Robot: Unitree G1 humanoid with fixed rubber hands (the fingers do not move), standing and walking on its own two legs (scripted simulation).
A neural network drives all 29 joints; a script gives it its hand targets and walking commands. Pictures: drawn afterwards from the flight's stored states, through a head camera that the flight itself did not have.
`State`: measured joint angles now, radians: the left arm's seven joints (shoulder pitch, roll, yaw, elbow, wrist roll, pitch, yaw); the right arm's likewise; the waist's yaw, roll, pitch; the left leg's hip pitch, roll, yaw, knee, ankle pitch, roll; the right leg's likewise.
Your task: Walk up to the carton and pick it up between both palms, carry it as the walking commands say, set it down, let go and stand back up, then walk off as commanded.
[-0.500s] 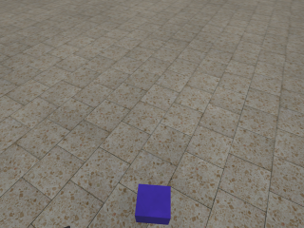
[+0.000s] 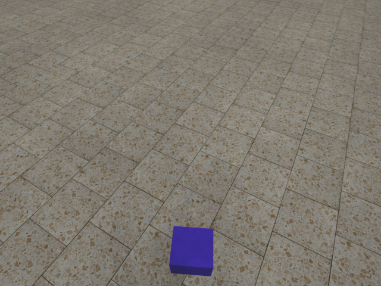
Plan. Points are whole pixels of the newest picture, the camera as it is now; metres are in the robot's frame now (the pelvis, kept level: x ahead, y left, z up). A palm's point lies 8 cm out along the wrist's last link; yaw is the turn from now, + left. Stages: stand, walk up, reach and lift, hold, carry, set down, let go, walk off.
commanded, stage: stand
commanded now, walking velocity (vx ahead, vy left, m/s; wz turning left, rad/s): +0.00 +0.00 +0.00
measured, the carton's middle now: (192, 251) +0.38 +0.00 -0.69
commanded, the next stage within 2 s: walk off in 0.74 s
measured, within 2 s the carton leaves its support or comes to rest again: neither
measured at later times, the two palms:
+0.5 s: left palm out of the picture -0.06 +0.22 -0.14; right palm out of the picture -0.07 -0.22 -0.14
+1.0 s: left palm out of the picture -0.09 +0.21 -0.14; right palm out of the picture -0.09 -0.21 -0.15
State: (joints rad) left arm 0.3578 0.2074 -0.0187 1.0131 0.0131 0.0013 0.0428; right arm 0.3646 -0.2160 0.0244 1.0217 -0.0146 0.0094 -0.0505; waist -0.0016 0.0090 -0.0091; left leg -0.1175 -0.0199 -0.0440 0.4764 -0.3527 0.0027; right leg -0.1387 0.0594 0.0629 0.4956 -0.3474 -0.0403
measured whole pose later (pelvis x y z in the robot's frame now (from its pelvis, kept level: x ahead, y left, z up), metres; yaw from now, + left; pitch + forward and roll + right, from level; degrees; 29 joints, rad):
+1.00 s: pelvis -0.03 +0.00 +0.00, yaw +0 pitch -1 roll +0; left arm 0.39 0.13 -0.02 1.15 0.02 0.00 0.04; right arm 0.38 -0.14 0.02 1.18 -0.02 0.00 -0.04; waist 0.00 0.01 -0.01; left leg -0.17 -0.02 -0.04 0.53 -0.41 0.01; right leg -0.18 0.06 0.06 0.53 -0.38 -0.04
